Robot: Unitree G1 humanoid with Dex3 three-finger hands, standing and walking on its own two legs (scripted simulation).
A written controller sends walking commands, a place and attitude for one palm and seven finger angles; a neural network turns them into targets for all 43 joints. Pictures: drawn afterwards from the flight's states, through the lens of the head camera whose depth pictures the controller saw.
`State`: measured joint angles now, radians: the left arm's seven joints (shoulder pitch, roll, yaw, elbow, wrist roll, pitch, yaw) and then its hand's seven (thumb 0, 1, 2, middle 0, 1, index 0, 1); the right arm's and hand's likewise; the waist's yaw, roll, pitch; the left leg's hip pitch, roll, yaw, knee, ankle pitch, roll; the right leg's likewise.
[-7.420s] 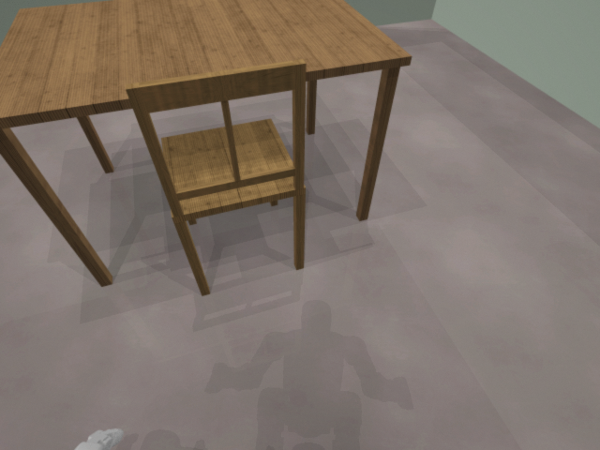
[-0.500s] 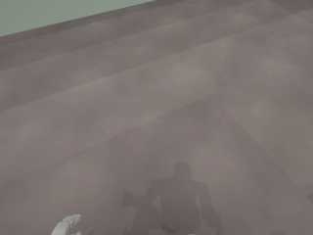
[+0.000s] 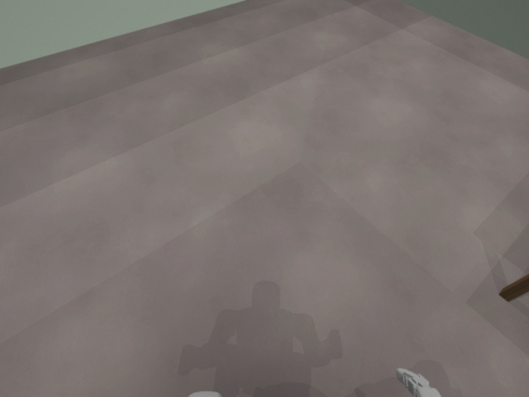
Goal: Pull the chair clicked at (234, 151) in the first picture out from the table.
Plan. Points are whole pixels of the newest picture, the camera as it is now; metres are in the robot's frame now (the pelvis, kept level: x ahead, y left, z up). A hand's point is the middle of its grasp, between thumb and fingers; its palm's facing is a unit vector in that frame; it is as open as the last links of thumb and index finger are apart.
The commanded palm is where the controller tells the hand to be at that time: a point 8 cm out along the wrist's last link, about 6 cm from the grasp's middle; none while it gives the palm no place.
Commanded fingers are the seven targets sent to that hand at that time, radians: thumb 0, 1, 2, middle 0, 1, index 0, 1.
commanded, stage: walk to a spot facing it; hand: left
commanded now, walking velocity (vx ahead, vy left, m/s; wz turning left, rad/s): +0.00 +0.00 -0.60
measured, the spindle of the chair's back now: out of the picture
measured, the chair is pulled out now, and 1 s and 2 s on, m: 0.00 0.00 0.00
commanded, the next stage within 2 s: none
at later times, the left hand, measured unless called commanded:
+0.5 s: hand (177, 381) +0.16 +0.16 -0.15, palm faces -0.33 -0.92 -0.23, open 7.4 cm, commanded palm none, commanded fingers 0.00 0.90 0.90 -0.20 -0.30 -0.20 -0.30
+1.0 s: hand out of the picture +0.12 +0.11 -0.15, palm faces -0.50 -0.83 -0.23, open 7.4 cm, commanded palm none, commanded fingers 0.00 0.90 0.90 -0.20 -0.30 -0.20 -0.30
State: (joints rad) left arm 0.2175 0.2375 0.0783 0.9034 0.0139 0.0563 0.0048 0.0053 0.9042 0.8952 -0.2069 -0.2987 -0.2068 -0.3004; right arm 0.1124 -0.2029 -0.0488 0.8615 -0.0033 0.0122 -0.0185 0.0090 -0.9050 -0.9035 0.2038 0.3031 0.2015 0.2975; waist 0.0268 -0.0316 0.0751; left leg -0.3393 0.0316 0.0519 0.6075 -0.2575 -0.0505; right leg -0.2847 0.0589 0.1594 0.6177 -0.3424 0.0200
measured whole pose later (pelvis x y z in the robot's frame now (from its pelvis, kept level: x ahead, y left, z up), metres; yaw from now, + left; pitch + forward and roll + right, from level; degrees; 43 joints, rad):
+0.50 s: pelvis -0.02 +0.00 +0.01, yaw -20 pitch +0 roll +0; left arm 0.13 0.23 0.09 0.89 0.02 0.08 -0.03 0.01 0.91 0.90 -0.20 -0.30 -0.20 -0.30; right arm 0.27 -0.21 -0.07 0.95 -0.03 0.01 -0.01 0.01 -0.90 -0.90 0.21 0.30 0.20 0.30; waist -0.04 0.01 0.08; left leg -0.24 0.19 0.36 0.56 -0.29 0.00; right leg -0.34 -0.06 -0.09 0.78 -0.43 0.05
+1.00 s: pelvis -0.03 -0.02 +0.01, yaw -35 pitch +1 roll +0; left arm 0.25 0.19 0.06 0.93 0.02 0.03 0.00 0.00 0.90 0.90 -0.21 -0.30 -0.21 -0.30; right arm 0.12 -0.24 -0.07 0.90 -0.01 0.05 -0.02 0.01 -0.91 -0.90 0.20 0.30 0.20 0.30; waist 0.03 0.01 0.07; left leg -0.45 0.06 0.00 0.92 -0.39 -0.10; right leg -0.26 0.08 0.10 0.48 -0.23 -0.05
